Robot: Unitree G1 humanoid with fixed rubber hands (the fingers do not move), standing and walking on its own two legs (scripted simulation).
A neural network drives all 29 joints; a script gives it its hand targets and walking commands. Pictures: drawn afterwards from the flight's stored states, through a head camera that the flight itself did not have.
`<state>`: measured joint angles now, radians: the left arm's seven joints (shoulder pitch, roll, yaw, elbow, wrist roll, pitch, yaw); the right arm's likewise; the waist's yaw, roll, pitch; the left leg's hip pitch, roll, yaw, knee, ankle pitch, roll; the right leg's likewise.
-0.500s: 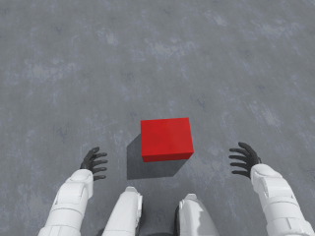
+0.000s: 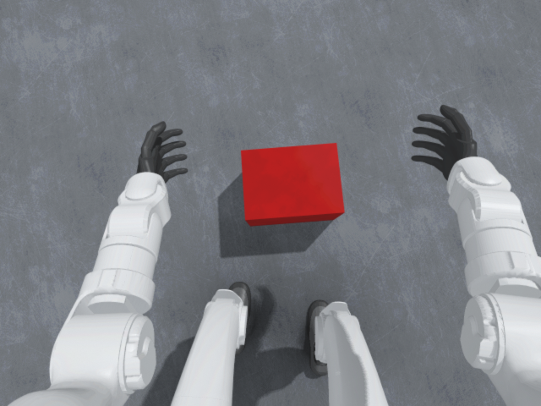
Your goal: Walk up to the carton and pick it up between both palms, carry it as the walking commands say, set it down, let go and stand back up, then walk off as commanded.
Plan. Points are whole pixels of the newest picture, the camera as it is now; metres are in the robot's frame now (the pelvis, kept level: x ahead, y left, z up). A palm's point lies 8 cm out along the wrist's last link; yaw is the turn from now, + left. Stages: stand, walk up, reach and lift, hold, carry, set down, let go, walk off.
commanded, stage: reach and lift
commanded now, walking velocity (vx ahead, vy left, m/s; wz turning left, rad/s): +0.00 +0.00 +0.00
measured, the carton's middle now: (290, 187) +0.52 -0.01 -0.58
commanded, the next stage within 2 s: none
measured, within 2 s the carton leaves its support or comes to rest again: neither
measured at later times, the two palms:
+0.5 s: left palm (162, 133) +0.49 +0.21 -0.13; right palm (443, 121) +0.53 -0.22 -0.12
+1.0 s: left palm (187, 160) +0.50 +0.22 -0.28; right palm (401, 151) +0.54 -0.22 -0.27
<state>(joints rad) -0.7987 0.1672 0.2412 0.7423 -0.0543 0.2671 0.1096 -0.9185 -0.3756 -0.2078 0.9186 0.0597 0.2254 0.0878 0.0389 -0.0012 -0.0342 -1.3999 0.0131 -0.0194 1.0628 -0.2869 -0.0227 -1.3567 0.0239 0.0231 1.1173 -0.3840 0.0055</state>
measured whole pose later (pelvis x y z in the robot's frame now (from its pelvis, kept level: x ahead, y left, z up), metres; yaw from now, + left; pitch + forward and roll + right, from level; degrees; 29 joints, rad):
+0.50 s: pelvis +0.01 +0.00 -0.01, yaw +0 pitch +48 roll +1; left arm -1.01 0.18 0.40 0.76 0.03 0.16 0.03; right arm -1.14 -0.39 -0.31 0.93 -0.04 0.14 0.12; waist 0.04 0.00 -0.09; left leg -1.61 0.01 -0.01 1.04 -0.27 -0.02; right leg -1.59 0.03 0.05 1.10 -0.36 0.01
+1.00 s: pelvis -0.03 +0.00 -0.16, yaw +1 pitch +50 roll +2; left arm -1.19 0.29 0.33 0.81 -0.07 0.20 0.09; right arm -1.33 -0.46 -0.20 0.96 0.07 0.19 0.05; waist 0.03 0.00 0.00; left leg -2.10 -0.01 -0.02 1.65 -0.42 -0.04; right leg -2.06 0.04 0.04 1.73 -0.54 0.02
